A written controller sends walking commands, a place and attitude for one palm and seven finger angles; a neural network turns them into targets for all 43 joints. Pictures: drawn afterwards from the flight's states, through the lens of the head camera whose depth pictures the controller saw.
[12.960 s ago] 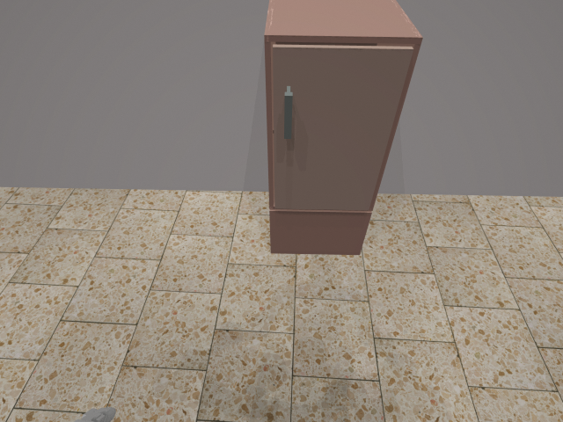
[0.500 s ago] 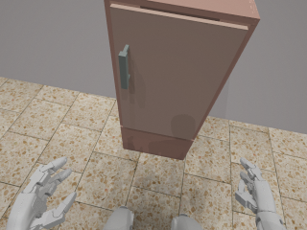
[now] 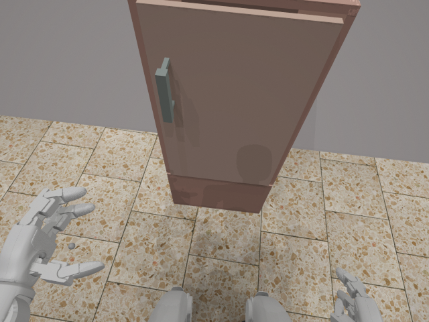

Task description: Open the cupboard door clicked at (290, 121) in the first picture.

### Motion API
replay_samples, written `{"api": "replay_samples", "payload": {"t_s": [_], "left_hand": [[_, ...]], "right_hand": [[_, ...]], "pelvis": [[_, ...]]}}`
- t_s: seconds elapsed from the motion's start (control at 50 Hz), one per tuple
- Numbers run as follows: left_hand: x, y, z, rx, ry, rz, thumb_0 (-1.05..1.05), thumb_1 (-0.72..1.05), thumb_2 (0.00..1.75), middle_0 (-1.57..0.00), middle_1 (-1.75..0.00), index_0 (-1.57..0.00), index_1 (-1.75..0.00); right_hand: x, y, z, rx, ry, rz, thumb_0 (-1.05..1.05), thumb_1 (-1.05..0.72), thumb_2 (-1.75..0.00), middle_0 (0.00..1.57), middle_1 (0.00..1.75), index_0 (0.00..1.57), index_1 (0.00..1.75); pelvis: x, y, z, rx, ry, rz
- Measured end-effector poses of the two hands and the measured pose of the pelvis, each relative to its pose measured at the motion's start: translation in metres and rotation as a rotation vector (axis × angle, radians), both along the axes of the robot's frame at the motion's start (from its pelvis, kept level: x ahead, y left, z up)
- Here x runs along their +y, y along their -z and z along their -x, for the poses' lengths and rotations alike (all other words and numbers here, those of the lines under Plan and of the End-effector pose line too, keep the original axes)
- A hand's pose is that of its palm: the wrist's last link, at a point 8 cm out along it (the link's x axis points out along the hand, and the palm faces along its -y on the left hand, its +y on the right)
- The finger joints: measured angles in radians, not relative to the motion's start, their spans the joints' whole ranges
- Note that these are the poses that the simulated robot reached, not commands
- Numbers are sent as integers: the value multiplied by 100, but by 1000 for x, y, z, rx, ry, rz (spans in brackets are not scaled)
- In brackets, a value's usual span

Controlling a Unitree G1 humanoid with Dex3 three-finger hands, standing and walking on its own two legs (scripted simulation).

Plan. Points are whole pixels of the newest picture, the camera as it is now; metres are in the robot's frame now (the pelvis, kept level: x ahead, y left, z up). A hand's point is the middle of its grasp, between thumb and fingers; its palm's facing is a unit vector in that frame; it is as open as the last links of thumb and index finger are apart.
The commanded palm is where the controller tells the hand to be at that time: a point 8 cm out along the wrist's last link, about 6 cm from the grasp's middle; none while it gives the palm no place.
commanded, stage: raise the hand with hooked fingers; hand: left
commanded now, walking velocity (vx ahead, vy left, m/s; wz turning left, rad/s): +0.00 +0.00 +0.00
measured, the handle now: (167, 91) +0.57 +0.14 +0.06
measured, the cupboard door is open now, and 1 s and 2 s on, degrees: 0 0 0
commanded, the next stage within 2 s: move the hooked fingers beside the handle in 1.08 s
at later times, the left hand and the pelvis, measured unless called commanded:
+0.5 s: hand (53, 209) +0.28 +0.28 +0.07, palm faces -0.05 -1.00 -0.07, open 14.0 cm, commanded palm +0.26 +0.33 +0.08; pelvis +0.01 +0.01 +0.02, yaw +0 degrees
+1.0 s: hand (60, 198) +0.30 +0.27 +0.07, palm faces -0.06 -1.00 -0.06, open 14.0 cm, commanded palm +0.27 +0.32 +0.08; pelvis +0.01 +0.00 +0.02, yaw -1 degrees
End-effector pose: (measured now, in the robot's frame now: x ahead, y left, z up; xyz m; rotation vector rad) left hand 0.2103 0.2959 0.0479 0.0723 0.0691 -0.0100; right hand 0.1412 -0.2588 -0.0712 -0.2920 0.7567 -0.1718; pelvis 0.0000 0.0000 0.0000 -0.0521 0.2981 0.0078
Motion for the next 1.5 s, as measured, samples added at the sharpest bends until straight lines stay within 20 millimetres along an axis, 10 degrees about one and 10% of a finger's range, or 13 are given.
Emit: {"api": "replay_samples", "payload": {"t_s": [0.32, 0.64, 1.24, 1.5], "left_hand": [[32, -23, -29, -12, -8, 1, -1, -44, 33, -30, -116, -30, -116], [48, -36, -71, -36, 35, 13, -1, -50, 30, -30, -120, -30, -120], [30, -32, -64, -27, 26, 27, -1, -50, 30, -30, -120, -30, -120], [15, -25, -121, -51, 69, 41, -2, -50, 30, -30, -120, -30, -120]], "right_hand": [[34, -31, -32, -101, -75, -31, 1, -91, -90, 20, 30, 21, 30], [22, -24, -10, 5, -35, -8, 1, -91, -90, 21, 30, 21, 30], [10, -23, -10, -12, -33, -24, 1, -91, -90, 20, 30, 21, 30], [0, -12, 9, 70, 12, 12, 1, -91, -90, 20, 30, 21, 30]], "pelvis": [[12, -15, -4, -28, -5, 10], [11, -20, -7, -26, 4, 9], [-1, -20, -4, -29, 7, -4], [-4, -15, -2, -4, 14, -4]]}}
